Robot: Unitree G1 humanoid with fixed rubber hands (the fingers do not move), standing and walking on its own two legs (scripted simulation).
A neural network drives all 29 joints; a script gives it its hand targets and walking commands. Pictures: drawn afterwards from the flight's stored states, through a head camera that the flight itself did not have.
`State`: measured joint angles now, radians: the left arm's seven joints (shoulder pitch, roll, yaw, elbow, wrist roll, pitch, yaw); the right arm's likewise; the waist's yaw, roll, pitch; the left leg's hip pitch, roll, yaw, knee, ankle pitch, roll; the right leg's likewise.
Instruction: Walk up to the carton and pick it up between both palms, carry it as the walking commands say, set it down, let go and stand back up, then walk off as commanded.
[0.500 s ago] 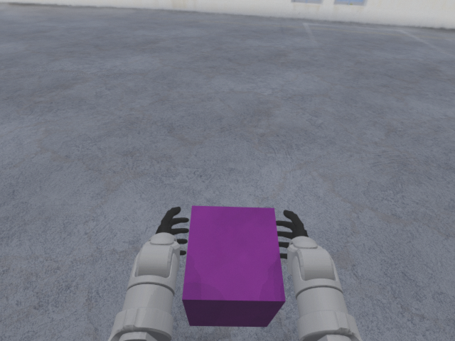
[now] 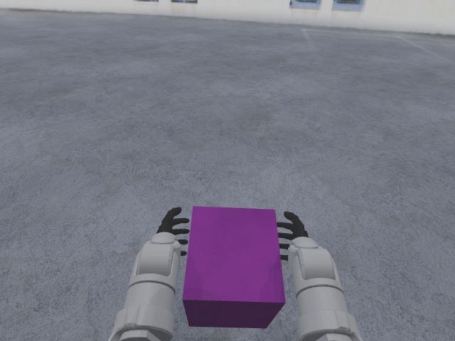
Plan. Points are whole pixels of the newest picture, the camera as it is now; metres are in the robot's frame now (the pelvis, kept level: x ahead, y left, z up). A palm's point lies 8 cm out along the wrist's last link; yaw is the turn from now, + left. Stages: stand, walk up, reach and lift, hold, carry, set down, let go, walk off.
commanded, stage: hold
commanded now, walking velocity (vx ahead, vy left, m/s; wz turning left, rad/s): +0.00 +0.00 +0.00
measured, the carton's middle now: (230, 269) +0.31 +0.00 -0.02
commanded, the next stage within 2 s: carry in 0.86 s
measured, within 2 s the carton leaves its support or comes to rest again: neither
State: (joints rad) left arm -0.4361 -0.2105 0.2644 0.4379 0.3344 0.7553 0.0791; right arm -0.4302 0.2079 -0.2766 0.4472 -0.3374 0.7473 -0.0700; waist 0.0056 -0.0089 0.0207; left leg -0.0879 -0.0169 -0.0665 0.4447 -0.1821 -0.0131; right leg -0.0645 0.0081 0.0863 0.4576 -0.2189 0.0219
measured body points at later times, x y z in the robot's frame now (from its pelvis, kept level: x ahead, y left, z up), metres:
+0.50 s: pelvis +0.01 +0.00 +0.00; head -0.06 +0.00 +0.45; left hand +0.32 +0.12 +0.06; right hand +0.32 -0.13 +0.05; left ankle +0.05 +0.13 -0.74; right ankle +0.04 -0.14 -0.74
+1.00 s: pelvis +0.01 -0.01 +0.00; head -0.03 -0.01 +0.45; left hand +0.33 +0.13 +0.07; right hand +0.34 -0.12 +0.06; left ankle +0.05 +0.13 -0.73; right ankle +0.03 -0.14 -0.74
